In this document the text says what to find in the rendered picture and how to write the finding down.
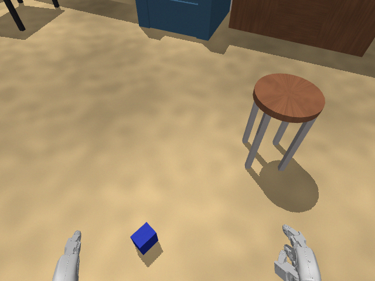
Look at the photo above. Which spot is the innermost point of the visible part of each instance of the carton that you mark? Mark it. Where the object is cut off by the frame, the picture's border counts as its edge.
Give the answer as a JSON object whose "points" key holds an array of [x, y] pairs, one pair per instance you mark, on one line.
{"points": [[144, 238]]}

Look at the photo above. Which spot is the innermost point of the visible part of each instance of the armchair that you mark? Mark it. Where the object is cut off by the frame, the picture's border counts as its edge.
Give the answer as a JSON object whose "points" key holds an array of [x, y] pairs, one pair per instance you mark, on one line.
{"points": [[197, 18]]}

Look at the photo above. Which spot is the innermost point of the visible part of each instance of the right robot hand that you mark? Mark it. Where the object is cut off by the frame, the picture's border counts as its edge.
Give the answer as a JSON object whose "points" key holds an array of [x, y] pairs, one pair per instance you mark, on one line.
{"points": [[304, 264]]}

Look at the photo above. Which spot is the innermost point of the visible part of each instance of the stool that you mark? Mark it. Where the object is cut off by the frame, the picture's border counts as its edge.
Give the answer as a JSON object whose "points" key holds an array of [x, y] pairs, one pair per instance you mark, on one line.
{"points": [[288, 98]]}

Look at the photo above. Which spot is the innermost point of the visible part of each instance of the left robot hand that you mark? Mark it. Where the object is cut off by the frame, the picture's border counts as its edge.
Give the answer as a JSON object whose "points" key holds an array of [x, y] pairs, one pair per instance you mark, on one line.
{"points": [[67, 267]]}

